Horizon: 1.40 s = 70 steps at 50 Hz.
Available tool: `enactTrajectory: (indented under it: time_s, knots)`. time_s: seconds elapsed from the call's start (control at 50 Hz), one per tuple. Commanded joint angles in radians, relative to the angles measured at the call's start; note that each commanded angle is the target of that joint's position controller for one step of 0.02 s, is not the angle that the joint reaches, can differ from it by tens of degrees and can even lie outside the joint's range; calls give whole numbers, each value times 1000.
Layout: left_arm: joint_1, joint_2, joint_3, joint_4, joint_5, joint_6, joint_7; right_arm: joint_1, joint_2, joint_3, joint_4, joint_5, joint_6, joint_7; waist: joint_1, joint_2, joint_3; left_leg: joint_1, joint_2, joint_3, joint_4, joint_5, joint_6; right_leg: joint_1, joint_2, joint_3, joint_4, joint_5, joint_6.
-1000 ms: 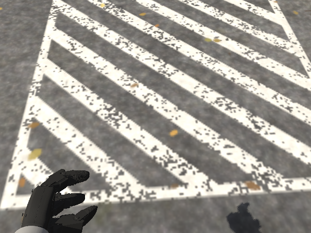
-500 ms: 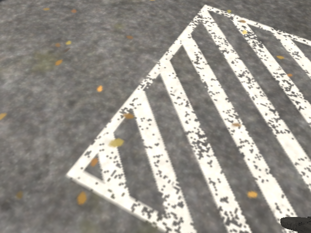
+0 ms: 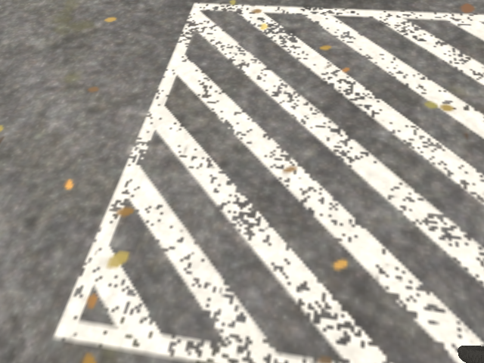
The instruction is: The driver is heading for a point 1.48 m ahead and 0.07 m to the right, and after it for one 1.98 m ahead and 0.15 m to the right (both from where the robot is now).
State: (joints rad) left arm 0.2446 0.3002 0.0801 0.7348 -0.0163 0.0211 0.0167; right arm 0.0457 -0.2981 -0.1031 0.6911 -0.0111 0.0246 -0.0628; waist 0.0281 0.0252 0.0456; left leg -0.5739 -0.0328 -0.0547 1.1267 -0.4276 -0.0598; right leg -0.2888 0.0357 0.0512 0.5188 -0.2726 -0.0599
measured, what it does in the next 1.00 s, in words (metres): walks ahead: left foot, then right foot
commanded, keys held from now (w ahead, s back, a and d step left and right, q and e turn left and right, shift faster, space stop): e+shift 0.02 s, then w+e+shift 0.24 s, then w+shift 0.32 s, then w+q+shift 0.42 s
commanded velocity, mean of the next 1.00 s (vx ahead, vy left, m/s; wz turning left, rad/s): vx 0.75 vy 0.00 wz -0.22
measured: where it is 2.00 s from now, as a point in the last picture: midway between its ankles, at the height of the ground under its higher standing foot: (327, 151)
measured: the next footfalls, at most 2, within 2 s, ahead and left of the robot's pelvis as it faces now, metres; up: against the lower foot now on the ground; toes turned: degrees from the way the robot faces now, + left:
left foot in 0.30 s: +0.15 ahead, +0.12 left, +0.00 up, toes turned -23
right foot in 0.70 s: +0.34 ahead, -0.26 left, +0.00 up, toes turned -23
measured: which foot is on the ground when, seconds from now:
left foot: up 0.00-0.28, down 0.30-0.72, up 0.74-1.00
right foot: down 0.00-0.30, up 0.32-0.68, down 0.70-1.00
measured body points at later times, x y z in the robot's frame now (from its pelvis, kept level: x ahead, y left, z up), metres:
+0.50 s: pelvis +0.14 -0.01 +0.00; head +0.16 +0.01 +0.45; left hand +0.42 +0.15 -0.09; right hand +0.05 -0.29 -0.10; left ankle +0.11 +0.14 -0.74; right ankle +0.11 -0.15 -0.66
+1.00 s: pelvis +0.47 -0.19 -0.01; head +0.49 -0.19 +0.44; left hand +0.51 +0.09 -0.14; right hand +0.59 -0.49 -0.10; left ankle +0.64 -0.11 -0.66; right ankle +0.31 -0.24 -0.74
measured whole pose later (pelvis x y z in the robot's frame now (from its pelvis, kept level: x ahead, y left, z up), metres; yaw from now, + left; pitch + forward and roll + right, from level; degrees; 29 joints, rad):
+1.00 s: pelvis +0.47 -0.19 -0.01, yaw -10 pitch +1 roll -2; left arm 0.47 0.30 0.05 0.84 0.03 -0.10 0.00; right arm 0.13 -0.32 -0.05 0.75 -0.02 -0.01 0.08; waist 0.04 0.04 0.00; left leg -0.81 0.09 0.05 1.06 -0.03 0.09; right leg 0.12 0.04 -0.23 0.23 -0.37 0.00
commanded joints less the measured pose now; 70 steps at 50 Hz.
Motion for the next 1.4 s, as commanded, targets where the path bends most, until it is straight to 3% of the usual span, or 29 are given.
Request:
enactTrajectory:
  time_s: [0.02, 0.1, 0.24, 0.26, 0.28, 0.3, 0.32, 0.34, 0.36, 0.4, 0.62, 0.66, 0.68, 0.7, 0.72, 0.74, 0.78, 0.84, 0.94, 1.02, 1.06, 1.1, 1.14, 1.16, 1.18, 1.2, 1.24, 1.3, 1.4]
  knots:
    - [-62, 162, 44, -107, -10, -4, 28, -51, -45, -11, -80, 6, -29, 6, -28, -111, -164, -129, -11, -56, -48, 90, -16, 250, -215, 313, -136, 511, -146]
    - [-7, 188, 52, -118, -22, -14, 30, -88, -61, -12, -89, 29, -68, 48, 8, -195, -120, -79, -22, -60, -343, 155, -14, 188, -196, 453, -288, -311, -161]
    - [-46, 163, 37, -180, -22, -26, 11, -67, -73, -21, -94, 56, -149, 76, -14, -216, -59, 249, -43, -34, -622, 156, -7, -31, -135, 520, -221, -298, -145]
    - [-91, 230, 61, -177, 68, -6, -38, 24, -67, 3, -54, -19, -99, 77, -45, -205, -61, 373, -65, 27, -654, 126, 9, -119, -49, 462, -177, -326, -115]
    - [-123, 182, 51, -197, 63, -7, -52, 118, -86, -6, -40, -22, -86, 65, -105, -148, -60, 532, -32, 25, -692, 152, 28, -242, -17, 423, -93, -338, -84]
    - [-142, 105, 27, -216, 50, -20, -53, 248, -152, -17, -20, -31, -89, 50, -168, -23, -95, 728, 117, -115, -744, 35, 68, -414, 40, 331, 101, -368, -41]
    - [-161, 4, -5, -265, 29, -32, -50, 319, -272, -34, -28, -65, -92, 43, -179, 215, -138, 794, 389, -565, -926, -360, 151, -575, 151, 152, 410, -357, -4]
    - [-130, 40, -9, -265, 39, -37, -41, 255, -266, -39, -24, -73, -96, 52, -115, 138, -101, 701, 474, -786, -967, -467, 227, -655, 42, 142, 571, -223, -10]
    - [-130, 82, -3, -241, 52, -40, -43, 218, -189, -17, -31, -55, -98, 62, -93, 53, -55, 634, 439, -697, -941, -436, 231, -643, 4, 141, 629, -129, -13]
    - [-111, 110, 5, -209, 71, -46, -71, 221, -128, 8, -13, -33, -106, 69, -71, 68, -41, 562, 302, -429, -936, -266, 180, -563, -13, 123, 603, -36, 11]
    - [-366, 49, -50, -271, 58, -54, -119, 433, -139, 20, 134, -8, -122, 77, -126, 138, 85, 465, 258, -79, -1055, 384, 204, -271, -45, -123, 146, 94, 5]
    - [-231, 79, -33, -234, 58, -60, -94, 434, -192, 12, 153, -1, -118, 75, -41, 133, 10, 466, 263, -40, -870, 925, 201, -28, 33, -147, 96, 0, -27]
    - [-24, 109, -15, -168, 58, -65, -73, 410, -215, 9, 156, 6, -117, 73, 74, 95, -96, 412, 231, 3, -639, 1090, 189, 224, 64, -145, 48, 26, -41]
    - [172, 166, 10, -114, 74, -73, -48, 372, -211, 13, 139, 10, -124, 74, 184, 62, -209, 194, 180, 17, -353, 903, 174, 536, -38, -46, 56, -5, -51]
    - [286, 281, 35, -105, 106, -85, -28, 413, -38, 53, 81, 22, -130, 81, 169, -229, -402, -102, 52, 33, 58, 113, 150, 804, -395, 411, -51, -504, -90]
    - [291, 277, 32, -117, 90, -83, -24, 361, -93, 39, 59, 28, -127, 77, 179, -220, -459, -149, 6, -77, 212, -12, 177, 673, -490, 746, -259, -701, -89]
    - [118, 152, 1, -89, 76, -83, -21, 281, -93, 37, 54, 12, -109, 86, 71, -99, -128, -206, 108, -43, 195, 162, 173, 387, -401, 440, -265, -411, -64]
    - [67, 71, -23, -57, 54, -103, -17, 323, -36, 45, 97, -14, -62, 113, -19, -156, -13, -127, 158, -22, 143, 192, 134, 183, -312, 170, -351, -174, -37]
    - [96, 24, -31, 12, 38, -142, -29, 112, -4, 59, 17, -9, -37, 142, -44, -120, 110, -249, 153, 37, 36, 381, 134, 156, -244, -152, -432, 222, -5]
    - [114, 65, -25, 52, 39, -148, -9, -29, -9, 79, -43, -9, -44, 167, -53, -53, 132, -113, 101, 184, -277, 497, 189, 193, -214, -325, -461, 610, 30]
    - [153, 120, -17, 67, 38, -144, 5, -31, -24, 80, -45, -3, -43, 165, -65, -69, 72, 17, 14, 265, -352, 500, 227, 292, -228, -346, -362, 1097, 49]
    - [122, 194, 3, 54, 50, -113, 24, 146, -84, 63, 0, 4, -37, 147, -172, -136, -54, 197, -55, 272, -359, 380, 258, 382, -263, -334, -100, 1438, 58]
    - [28, 225, 14, 16, 64, -78, 23, 540, -185, 9, 116, 0, -37, 116, -347, -117, -226, 632, -82, 166, -431, 240, 318, 222, -271, -287, 454, 1313, 27]
    - [29, 143, -2, 27, 70, -80, -2, 514, -220, -16, 130, 6, -31, 88, -284, 40, -160, 752, -24, 43, -475, 165, 349, -32, -115, -274, 828, 352, 35]
    - [103, 23, -38, -68, 65, -100, -13, 388, -320, -31, 86, -18, -17, 84, -103, 257, -177, 926, 181, -442, -533, 263, 495, -451, 21, -178, 1180, -252, 89]
    - [30, 77, -43, -131, 60, -129, -10, 392, -331, -43, 48, -10, -16, 83, -159, 117, -299, 982, 266, -725, -770, 26, 569, -580, 0, 26, 1187, -187, 72]
    - [-31, 114, -47, -125, 60, -150, -11, 340, -228, -23, 68, -7, -30, 71, -74, -102, -45, 670, 244, -655, -916, -10, 466, -545, -100, 40, 953, -64, 65]
    - [-11, 88, -60, -115, 97, -88, -13, 281, -166, 6, 60, 3, -76, 61, 24, -126, 32, 340, 114, -432, -924, 198, 426, -367, -164, 30, 761, -101, 118]
    - [-239, 15, -94, -215, 68, -83, -35, 326, -186, -4, 76, 14, -94, 68, -44, -65, 74, 197, -32, -237, -860, 812, 320, -209, -98, -92, 272, 259, 130]
Keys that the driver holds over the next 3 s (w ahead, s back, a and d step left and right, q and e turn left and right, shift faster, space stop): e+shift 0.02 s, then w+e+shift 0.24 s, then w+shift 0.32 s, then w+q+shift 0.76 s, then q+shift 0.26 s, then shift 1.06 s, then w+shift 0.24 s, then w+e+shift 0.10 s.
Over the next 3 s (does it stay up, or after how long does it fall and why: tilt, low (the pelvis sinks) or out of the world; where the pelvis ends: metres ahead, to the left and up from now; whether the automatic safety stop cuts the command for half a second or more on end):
stays up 1.21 -0.10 -0.01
